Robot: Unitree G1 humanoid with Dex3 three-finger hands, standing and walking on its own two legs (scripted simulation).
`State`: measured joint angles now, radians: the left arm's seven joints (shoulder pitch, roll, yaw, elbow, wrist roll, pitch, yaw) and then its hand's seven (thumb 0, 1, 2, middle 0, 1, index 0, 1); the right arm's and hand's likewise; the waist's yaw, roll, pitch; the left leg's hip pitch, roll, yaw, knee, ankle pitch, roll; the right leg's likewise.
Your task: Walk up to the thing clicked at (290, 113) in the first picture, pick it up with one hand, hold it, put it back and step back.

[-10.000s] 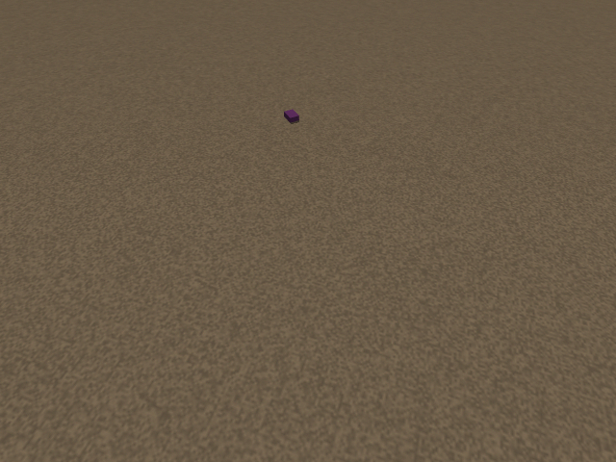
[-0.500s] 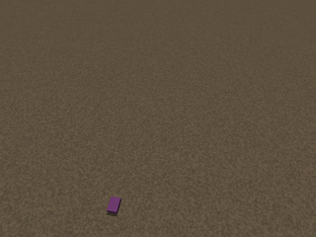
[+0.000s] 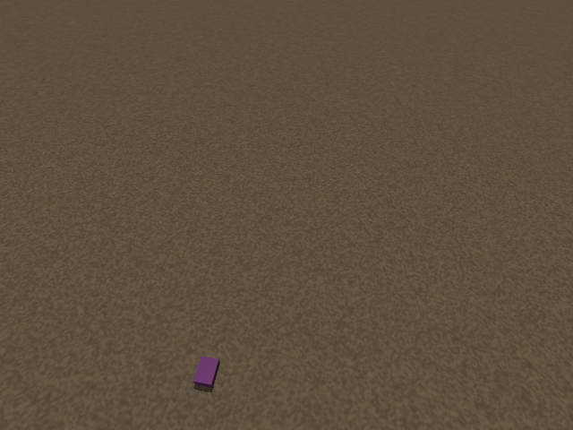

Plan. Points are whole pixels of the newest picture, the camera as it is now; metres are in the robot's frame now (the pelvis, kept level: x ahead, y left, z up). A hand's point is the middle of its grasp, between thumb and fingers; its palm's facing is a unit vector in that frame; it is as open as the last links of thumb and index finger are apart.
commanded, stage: stand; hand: left
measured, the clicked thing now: (207, 371) +0.46 +0.25 -0.77
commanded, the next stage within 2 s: walk up in 0.02 s
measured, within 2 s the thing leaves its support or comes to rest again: neither
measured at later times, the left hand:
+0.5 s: hand out of the picture +0.11 +0.27 -0.16, palm faces -0.06 -0.92 -0.38, open 7.3 cm
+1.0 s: hand out of the picture +0.14 +0.27 -0.16, palm faces -0.07 -0.92 -0.38, open 7.3 cm
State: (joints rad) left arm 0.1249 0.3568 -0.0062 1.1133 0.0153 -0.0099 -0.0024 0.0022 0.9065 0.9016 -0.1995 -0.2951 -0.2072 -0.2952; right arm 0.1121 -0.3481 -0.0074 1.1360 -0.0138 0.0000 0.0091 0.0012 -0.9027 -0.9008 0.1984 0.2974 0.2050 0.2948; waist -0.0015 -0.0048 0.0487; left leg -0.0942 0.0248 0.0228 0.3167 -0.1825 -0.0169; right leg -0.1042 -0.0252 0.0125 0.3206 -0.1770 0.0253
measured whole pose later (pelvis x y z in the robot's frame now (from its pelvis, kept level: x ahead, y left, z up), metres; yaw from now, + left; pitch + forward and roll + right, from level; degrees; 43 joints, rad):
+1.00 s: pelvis +0.04 +0.01 -0.02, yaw -3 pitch -5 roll -1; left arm 0.14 0.36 0.02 1.01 0.01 -0.03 0.01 0.00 0.91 0.90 -0.20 -0.29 -0.21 -0.30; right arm 0.15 -0.36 -0.05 1.01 0.00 0.04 0.01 0.00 -0.90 -0.90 0.20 0.30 0.21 0.29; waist -0.01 0.02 0.13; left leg -0.09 0.04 0.05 0.57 -0.41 0.00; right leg -0.18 -0.01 -0.03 0.53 -0.25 -0.01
